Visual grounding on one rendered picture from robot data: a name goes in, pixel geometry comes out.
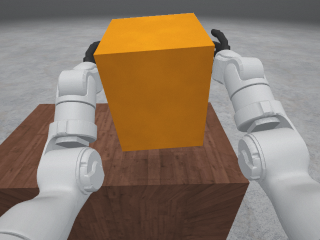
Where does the robot left forearm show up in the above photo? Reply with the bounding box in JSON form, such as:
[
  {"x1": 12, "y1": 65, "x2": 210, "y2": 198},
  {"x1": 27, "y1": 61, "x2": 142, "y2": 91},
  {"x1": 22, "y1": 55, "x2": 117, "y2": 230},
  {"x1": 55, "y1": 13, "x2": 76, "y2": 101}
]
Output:
[{"x1": 36, "y1": 61, "x2": 103, "y2": 188}]

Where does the carton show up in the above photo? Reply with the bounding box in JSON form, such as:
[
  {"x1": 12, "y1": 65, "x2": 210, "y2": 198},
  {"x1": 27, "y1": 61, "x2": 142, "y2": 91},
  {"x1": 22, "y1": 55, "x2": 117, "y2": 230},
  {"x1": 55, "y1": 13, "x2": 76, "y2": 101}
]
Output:
[{"x1": 93, "y1": 13, "x2": 215, "y2": 152}]

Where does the robot left hand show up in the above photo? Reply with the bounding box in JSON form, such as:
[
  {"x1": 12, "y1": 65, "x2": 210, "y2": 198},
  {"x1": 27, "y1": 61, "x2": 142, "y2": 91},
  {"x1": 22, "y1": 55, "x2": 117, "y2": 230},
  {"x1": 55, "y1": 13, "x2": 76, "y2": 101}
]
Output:
[{"x1": 83, "y1": 41, "x2": 100, "y2": 64}]

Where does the robot right hand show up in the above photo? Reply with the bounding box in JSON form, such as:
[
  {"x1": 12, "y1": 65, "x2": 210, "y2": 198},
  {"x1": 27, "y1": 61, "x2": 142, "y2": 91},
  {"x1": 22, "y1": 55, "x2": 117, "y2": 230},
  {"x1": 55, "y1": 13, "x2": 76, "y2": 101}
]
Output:
[{"x1": 211, "y1": 29, "x2": 231, "y2": 62}]

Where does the left robot upper arm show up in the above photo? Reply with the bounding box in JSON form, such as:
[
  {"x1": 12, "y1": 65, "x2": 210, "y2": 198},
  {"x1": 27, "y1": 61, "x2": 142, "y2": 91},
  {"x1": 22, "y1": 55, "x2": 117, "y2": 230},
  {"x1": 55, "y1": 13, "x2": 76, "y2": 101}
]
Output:
[{"x1": 0, "y1": 147, "x2": 105, "y2": 240}]

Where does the pedestal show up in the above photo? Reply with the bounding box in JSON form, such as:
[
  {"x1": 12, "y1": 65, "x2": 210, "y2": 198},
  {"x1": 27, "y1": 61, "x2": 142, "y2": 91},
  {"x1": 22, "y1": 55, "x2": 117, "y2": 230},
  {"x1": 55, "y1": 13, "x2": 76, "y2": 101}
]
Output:
[{"x1": 0, "y1": 102, "x2": 250, "y2": 240}]

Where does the right robot upper arm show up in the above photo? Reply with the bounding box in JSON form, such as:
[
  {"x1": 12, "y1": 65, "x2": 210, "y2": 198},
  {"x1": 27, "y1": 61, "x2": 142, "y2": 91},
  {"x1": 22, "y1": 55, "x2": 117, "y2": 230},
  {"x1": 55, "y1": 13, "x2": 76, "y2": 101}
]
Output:
[{"x1": 238, "y1": 127, "x2": 320, "y2": 240}]

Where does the robot right forearm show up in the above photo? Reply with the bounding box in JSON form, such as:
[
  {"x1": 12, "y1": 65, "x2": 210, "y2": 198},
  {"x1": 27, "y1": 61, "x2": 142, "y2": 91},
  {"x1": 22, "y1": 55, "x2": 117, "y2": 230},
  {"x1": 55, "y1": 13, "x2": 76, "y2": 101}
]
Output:
[{"x1": 211, "y1": 49, "x2": 310, "y2": 168}]

